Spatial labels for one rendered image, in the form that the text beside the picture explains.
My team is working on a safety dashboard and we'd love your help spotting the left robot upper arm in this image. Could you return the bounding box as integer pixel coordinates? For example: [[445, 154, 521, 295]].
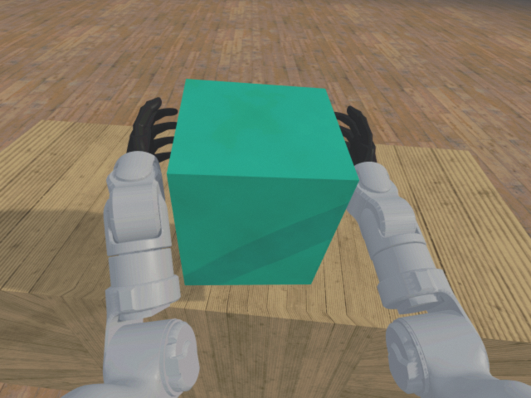
[[61, 318, 200, 398]]

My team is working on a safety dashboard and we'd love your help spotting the right robot forearm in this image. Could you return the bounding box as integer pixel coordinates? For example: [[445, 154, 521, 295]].
[[346, 162, 490, 370]]

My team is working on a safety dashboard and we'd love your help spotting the carton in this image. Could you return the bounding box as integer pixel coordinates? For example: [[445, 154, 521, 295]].
[[167, 79, 359, 285]]

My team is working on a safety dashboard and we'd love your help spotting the pedestal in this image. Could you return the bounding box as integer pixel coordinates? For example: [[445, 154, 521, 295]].
[[0, 120, 531, 398]]

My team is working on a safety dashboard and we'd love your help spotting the right robot hand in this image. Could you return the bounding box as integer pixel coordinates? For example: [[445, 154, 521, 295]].
[[334, 106, 377, 166]]

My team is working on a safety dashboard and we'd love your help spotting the right robot upper arm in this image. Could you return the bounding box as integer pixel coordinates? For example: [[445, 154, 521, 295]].
[[386, 310, 531, 398]]

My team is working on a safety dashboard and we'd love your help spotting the left robot hand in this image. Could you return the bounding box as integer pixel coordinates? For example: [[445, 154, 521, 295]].
[[126, 97, 178, 163]]

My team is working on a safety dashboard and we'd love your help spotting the left robot forearm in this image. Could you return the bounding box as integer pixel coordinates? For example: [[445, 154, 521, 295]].
[[103, 151, 181, 383]]

